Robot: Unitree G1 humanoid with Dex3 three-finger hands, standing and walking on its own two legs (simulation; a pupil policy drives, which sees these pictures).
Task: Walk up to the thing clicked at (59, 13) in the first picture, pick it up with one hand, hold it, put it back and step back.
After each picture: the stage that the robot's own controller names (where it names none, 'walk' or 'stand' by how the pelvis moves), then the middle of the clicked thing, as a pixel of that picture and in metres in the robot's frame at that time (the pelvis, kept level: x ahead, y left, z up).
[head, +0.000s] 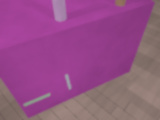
stand; out of the picture +0.85 +0.14 +0.12
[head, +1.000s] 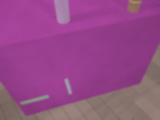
rise first; out of the picture +0.79 +0.15 +0.14
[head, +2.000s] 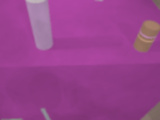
stand; (40, 19) +0.54 +0.19 +0.15
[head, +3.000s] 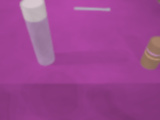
stand; (40, 35) +0.48 +0.18 +0.13
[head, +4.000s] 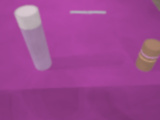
stand; (36, 42) +0.48 +0.19 +0.11
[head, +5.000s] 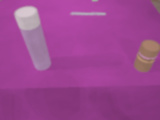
stand; (35, 42) +0.49 +0.20 +0.11
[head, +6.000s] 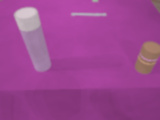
stand; (35, 43) +0.48 +0.19 +0.11
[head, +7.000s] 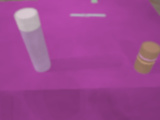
rise first; (35, 43) +0.48 +0.20 +0.11
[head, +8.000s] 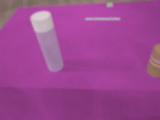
rise first; (49, 44) +0.49 +0.18 +0.12
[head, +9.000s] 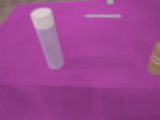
go down; (49, 41) +0.49 +0.18 +0.12
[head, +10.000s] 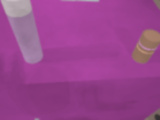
go down; (25, 31) +0.49 +0.17 +0.13
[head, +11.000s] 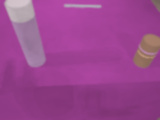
approach; (29, 36) +0.48 +0.17 +0.13
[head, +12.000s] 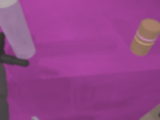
close in; (14, 25) +0.49 +0.19 +0.16
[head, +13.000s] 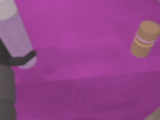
lift; (14, 35) +0.45 +0.19 +0.16
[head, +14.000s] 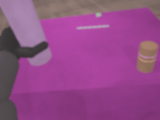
lift; (24, 21) +0.34 +0.14 +0.34
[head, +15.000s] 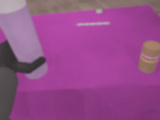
hold; (22, 37) +0.33 +0.16 +0.29
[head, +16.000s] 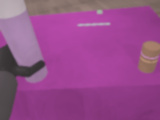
hold; (22, 41) +0.33 +0.17 +0.28
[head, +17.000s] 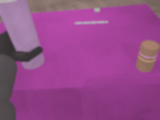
crouch; (21, 27) +0.38 +0.17 +0.29
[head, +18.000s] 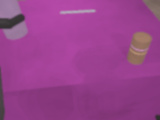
lower; out of the picture +0.49 +0.19 +0.31
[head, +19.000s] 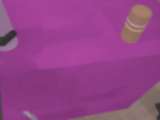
lower; out of the picture +0.51 +0.21 +0.18
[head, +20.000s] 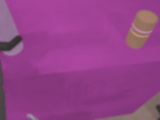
lower; out of the picture +0.49 +0.21 +0.18
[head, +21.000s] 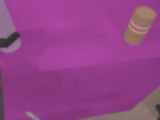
lower; out of the picture +0.51 +0.21 +0.18
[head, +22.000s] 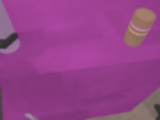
lower; out of the picture +0.51 +0.21 +0.18
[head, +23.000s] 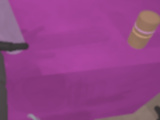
open; (0, 17) +0.50 +0.20 +0.17
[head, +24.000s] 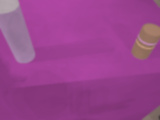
sink last; (14, 29) +0.48 +0.19 +0.16
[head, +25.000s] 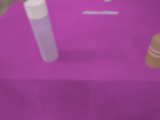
sink last; (43, 33) +0.52 +0.19 +0.15
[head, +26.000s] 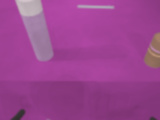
stand; (37, 31) +0.50 +0.19 +0.15
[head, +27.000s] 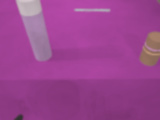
stand; (36, 31) +0.51 +0.19 +0.16
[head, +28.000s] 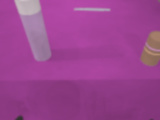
stand; (35, 30) +0.51 +0.19 +0.17
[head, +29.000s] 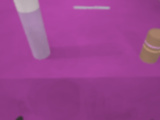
stand; (34, 28) +0.51 +0.19 +0.17
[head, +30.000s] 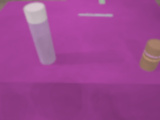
stand; (42, 37) +0.52 +0.19 +0.12
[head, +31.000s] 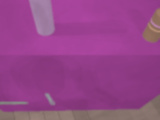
walk; (40, 3) +0.58 +0.16 +0.13
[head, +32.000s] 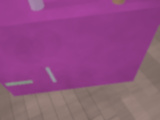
walk; out of the picture +0.81 +0.27 +0.14
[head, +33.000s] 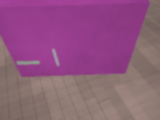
stand; out of the picture +1.11 +0.22 +0.13
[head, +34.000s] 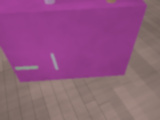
stand; out of the picture +1.08 +0.23 +0.11
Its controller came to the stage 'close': yes
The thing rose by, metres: 0.20
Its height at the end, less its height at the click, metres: +0.00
